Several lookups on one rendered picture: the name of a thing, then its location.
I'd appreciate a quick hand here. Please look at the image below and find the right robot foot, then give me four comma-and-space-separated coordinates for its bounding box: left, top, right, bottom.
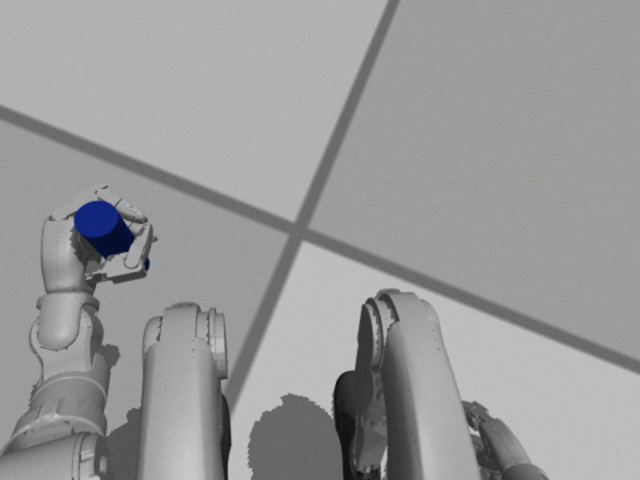
334, 371, 381, 480

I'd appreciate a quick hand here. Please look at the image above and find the right robot arm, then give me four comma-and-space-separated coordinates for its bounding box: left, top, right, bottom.
501, 463, 550, 480

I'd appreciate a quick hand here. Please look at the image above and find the left robot hand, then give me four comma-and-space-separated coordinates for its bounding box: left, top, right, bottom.
41, 182, 158, 296

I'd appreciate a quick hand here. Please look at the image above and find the left robot arm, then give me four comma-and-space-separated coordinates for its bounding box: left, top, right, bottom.
0, 291, 116, 480

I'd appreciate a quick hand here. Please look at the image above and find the right robot hand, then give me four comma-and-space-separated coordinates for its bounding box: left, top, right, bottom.
461, 400, 532, 480

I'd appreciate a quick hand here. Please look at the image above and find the can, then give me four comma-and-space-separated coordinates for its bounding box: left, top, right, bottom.
74, 201, 150, 272

